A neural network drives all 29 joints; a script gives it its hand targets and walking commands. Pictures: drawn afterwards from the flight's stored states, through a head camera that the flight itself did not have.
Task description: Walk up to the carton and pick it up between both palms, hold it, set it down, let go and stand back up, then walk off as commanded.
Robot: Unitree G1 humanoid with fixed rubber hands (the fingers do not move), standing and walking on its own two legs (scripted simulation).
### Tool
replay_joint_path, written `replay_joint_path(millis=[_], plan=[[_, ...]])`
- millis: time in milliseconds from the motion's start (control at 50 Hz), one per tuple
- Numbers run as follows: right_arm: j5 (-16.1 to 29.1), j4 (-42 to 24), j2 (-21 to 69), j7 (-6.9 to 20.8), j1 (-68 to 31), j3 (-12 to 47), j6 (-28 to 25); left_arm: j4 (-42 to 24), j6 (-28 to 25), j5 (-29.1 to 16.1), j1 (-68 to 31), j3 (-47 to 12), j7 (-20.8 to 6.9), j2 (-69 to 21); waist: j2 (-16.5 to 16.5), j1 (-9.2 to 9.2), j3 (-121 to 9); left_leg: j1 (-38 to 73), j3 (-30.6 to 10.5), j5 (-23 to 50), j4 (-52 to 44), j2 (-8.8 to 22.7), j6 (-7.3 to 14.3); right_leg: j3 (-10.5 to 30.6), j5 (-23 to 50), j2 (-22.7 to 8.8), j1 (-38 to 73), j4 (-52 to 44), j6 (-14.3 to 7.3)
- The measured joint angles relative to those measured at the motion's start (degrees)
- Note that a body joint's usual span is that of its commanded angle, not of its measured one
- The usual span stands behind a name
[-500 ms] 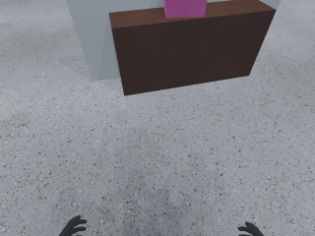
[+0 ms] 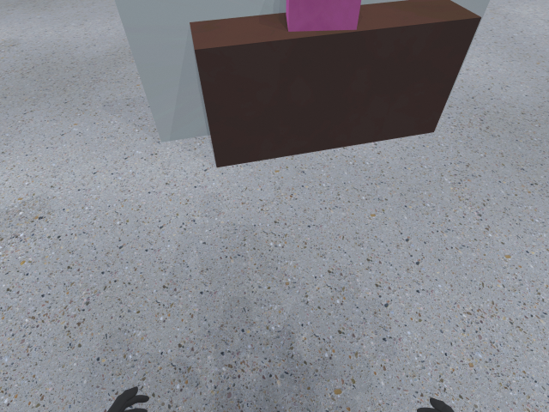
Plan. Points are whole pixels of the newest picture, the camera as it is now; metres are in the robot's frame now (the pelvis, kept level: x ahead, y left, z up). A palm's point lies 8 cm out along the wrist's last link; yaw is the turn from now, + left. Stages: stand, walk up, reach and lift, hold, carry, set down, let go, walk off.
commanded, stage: walk up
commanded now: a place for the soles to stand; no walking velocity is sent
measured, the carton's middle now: out of the picture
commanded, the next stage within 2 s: none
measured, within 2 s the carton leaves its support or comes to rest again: neither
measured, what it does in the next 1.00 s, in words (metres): walks ahead: left foot, then right foot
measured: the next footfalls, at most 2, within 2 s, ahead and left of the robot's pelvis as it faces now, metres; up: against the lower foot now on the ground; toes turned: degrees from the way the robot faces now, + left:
left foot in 0.56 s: +0.29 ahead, +0.06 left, +0.00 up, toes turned +11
right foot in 0.84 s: +0.27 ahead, -0.21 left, +0.00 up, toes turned +3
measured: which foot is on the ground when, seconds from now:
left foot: down 0.00-0.24, up 0.26-0.54, down 0.56-0.86, up 0.88-1.00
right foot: down 0.00-0.62, up 0.64-0.82, down 0.84-1.00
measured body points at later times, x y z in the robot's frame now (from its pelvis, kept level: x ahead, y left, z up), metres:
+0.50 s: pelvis +0.09 -0.07 -0.01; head +0.14 -0.07 +0.44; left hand +0.13 +0.24 -0.11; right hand +0.21 -0.35 -0.13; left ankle +0.18 +0.06 -0.68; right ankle +0.03 -0.14 -0.71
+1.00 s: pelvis +0.22 -0.11 -0.01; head +0.25 -0.10 +0.43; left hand +0.24 +0.22 -0.12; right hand +0.36 -0.39 -0.13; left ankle +0.27 +0.02 -0.67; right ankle +0.23 -0.21 -0.71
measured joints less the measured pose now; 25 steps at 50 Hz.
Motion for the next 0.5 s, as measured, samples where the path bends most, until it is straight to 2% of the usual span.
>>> replay_joint_path(millis=[40,80,100,180,240,260,280,300,340,420,500], plan=[[0.00,0.26,-0.23,0.55,0.24,0.02,-0.47,0.11,-0.01,0.00,0.00,-0.01,-0.50,0.30,-0.02,-0.01,0.02,0.09,-0.05,-0.32,0.34,-0.03,0.10,-0.04,-1.22,0.01,0.00,0.72,-0.11],[0.00,0.35,-0.85,1.60,1.19,0.01,-1.46,0.16,-0.01,0.00,-0.01,0.00,-1.55,1.27,-0.29,-0.04,0.04,0.76,-0.06,-1.30,0.94,-0.24,0.49,0.25,-7.36,0.01,-0.13,4.04,-0.22],[0.00,0.36,-1.15,1.94,1.79,0.00,-1.97,0.16,-0.01,0.00,-0.01,0.01,-1.91,1.99,-0.59,-0.05,0.08,1.30,0.05,-1.63,0.92,-0.37,0.54,0.63,-8.15,0.01,-0.53,6.48,-0.22],[0.00,0.69,-2.59,2.25,4.53,-0.01,-2.89,0.12,-0.15,0.00,0.01,0.02,-2.78,5.57,-1.79,-0.01,0.33,4.17,0.17,-2.58,-0.20,-0.19,0.54,1.64,-8.26,-0.08,-1.16,10.11,-0.22],[0.00,0.72,-4.40,2.45,5.88,-0.04,-2.88,0.06,-1.36,0.00,0.02,0.03,-3.06,7.87,-1.80,0.04,0.32,4.61,0.00,-4.00,0.31,0.84,0.54,1.24,-5.98,0.03,-1.19,4.77,-0.26],[0.00,0.90,-5.18,2.43,6.28,-0.25,-2.76,0.05,-2.32,-0.01,0.02,0.03,-3.06,8.02,-0.89,0.06,0.37,3.70,-1.14,-4.69,2.29,1.48,0.55,0.18,-2.50,0.74,-1.10,4.07,-0.80],[-0.01,1.37,-5.80,2.34,6.57,-0.46,-2.49,0.07,-3.35,-0.01,0.06,0.03,-3.06,7.93,-0.10,0.11,0.32,1.58,-3.14,-4.73,6.80,1.17,0.55,-1.05,-2.02,1.26,-1.00,4.11,-1.63],[-0.01,1.71,-6.28,2.12,6.57,-0.47,-2.16,0.10,-4.10,-0.01,0.35,0.03,-3.06,7.80,0.17,0.11,0.24,-1.17,-4.75,-4.74,12.02,-0.03,0.55,-1.95,-2.44,1.33,-0.96,3.99,-2.34],[0.00,1.66,-7.38,1.75,6.38,-0.47,-2.31,0.14,-4.49,0.00,1.45,0.01,-3.06,7.06,0.89,0.07,0.23,-6.89,-5.37,-4.77,20.02,-1.76,0.54,-3.31,-3.06,1.33,-0.67,2.69,-3.17],[0.00,1.62,-8.50,1.68,5.66,-0.44,-2.72,0.14,-4.49,0.00,4.13,0.00,-2.80,5.42,1.99,0.00,0.18,-15.45,-1.37,-4.84,20.63,-0.87,0.53,-5.90,-3.45,1.44,0.48,-0.21,-3.70],[0.00,1.60,-8.52,1.78,3.42,-0.44,-2.71,0.14,-4.47,0.00,7.24,-0.01,-2.57,4.23,2.11,0.00,0.12,-19.32,2.38,-2.40,9.67,0.78,0.53,-7.94,-5.48,1.92,1.68,-0.72,-4.16]])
